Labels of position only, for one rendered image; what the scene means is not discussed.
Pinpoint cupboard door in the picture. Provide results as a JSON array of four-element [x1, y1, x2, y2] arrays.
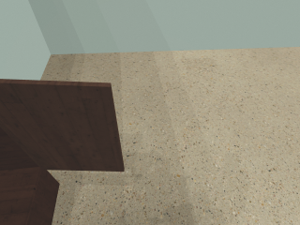
[[0, 79, 125, 172]]

